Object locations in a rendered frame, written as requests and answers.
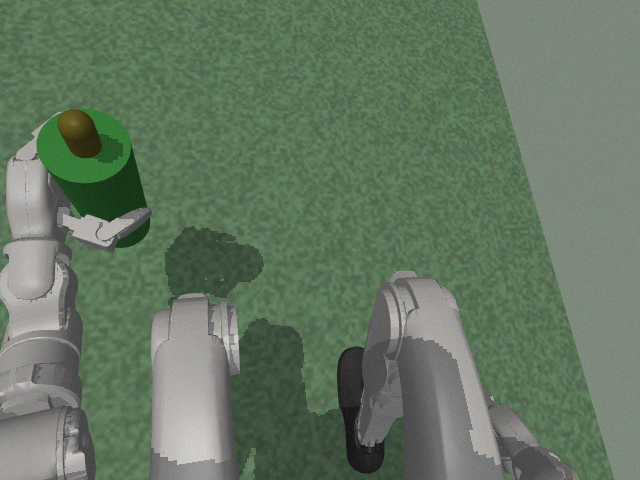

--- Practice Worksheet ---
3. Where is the bottle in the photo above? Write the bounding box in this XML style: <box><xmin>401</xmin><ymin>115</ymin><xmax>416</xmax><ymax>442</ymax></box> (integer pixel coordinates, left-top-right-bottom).
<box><xmin>36</xmin><ymin>109</ymin><xmax>150</xmax><ymax>248</ymax></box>

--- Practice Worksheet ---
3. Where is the right robot foot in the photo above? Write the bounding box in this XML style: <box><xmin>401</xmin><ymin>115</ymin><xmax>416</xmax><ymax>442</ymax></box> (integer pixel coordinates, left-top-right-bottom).
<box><xmin>337</xmin><ymin>347</ymin><xmax>385</xmax><ymax>474</ymax></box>

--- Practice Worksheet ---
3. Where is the left robot arm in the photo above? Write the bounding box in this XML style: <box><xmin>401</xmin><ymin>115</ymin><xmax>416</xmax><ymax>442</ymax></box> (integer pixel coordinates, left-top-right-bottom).
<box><xmin>0</xmin><ymin>238</ymin><xmax>96</xmax><ymax>480</ymax></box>

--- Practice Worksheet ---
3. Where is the right robot hand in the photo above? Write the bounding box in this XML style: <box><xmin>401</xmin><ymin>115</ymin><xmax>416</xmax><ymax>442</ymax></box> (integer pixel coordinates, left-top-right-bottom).
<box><xmin>483</xmin><ymin>391</ymin><xmax>541</xmax><ymax>476</ymax></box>

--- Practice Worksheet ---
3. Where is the left robot hand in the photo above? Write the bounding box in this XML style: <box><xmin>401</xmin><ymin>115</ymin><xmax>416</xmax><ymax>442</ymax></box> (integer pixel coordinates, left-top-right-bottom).
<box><xmin>6</xmin><ymin>112</ymin><xmax>152</xmax><ymax>253</ymax></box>

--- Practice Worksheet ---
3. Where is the right robot arm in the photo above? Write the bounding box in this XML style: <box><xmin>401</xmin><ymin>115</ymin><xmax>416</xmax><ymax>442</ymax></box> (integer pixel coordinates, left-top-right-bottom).
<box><xmin>512</xmin><ymin>446</ymin><xmax>580</xmax><ymax>480</ymax></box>

